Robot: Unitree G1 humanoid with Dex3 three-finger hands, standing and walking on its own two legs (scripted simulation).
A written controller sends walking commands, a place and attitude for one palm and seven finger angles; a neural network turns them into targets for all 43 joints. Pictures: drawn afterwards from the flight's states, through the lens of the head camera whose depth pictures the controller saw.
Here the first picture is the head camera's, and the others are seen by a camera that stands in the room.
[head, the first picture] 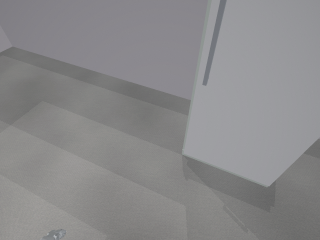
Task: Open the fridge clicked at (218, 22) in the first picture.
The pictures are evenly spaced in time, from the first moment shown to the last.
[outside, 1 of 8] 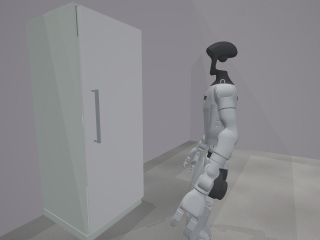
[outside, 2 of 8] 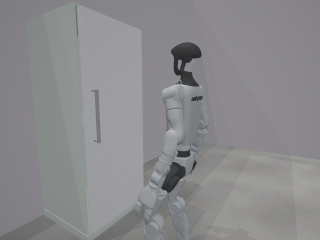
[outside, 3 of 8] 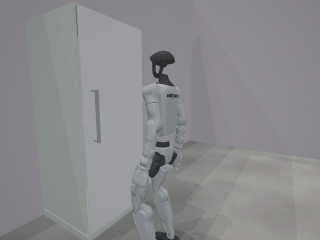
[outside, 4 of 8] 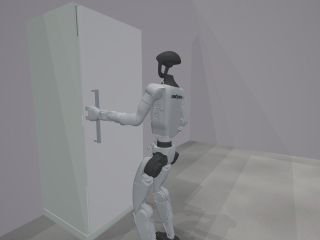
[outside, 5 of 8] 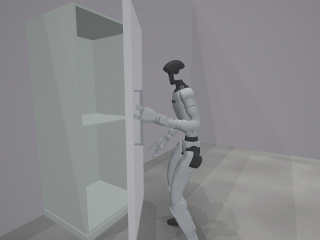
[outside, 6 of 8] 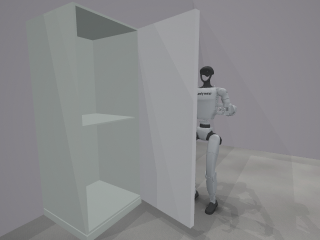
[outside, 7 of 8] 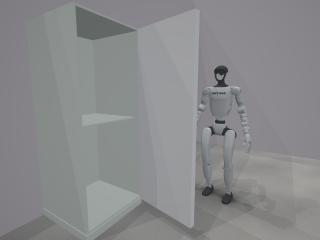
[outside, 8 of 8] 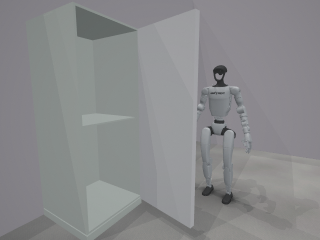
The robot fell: no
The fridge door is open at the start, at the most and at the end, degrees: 0 82 79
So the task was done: yes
